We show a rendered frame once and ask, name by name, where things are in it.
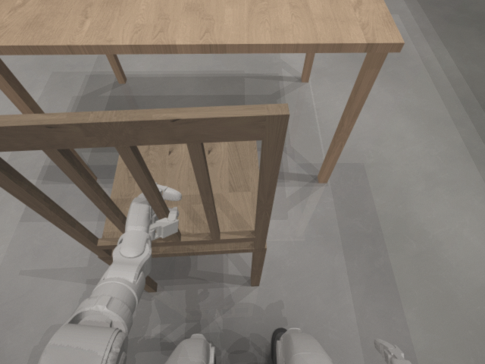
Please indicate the right robot hand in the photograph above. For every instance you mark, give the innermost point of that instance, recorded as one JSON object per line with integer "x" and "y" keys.
{"x": 391, "y": 354}

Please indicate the robot left forearm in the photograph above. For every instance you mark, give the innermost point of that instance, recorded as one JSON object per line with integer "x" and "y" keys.
{"x": 116, "y": 296}

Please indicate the table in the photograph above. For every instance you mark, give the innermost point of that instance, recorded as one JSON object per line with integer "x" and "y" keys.
{"x": 139, "y": 27}

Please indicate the left robot hand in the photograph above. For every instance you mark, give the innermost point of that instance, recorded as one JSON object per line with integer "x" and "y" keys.
{"x": 141, "y": 216}

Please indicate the chair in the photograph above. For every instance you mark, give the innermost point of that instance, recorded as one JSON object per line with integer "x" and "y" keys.
{"x": 208, "y": 154}

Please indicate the robot right thigh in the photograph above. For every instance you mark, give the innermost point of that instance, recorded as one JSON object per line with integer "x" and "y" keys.
{"x": 300, "y": 348}

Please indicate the robot right foot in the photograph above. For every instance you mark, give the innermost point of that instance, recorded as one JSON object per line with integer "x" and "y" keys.
{"x": 276, "y": 336}

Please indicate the robot left upper arm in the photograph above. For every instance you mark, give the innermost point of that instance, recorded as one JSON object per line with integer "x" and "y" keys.
{"x": 88, "y": 344}

